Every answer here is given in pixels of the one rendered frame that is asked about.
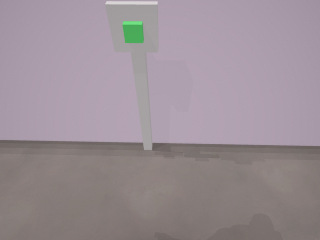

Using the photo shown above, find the panel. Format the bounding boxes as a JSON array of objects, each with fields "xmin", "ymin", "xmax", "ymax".
[{"xmin": 105, "ymin": 1, "xmax": 159, "ymax": 150}]

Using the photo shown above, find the button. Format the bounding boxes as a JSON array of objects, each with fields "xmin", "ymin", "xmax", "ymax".
[{"xmin": 122, "ymin": 21, "xmax": 144, "ymax": 43}]

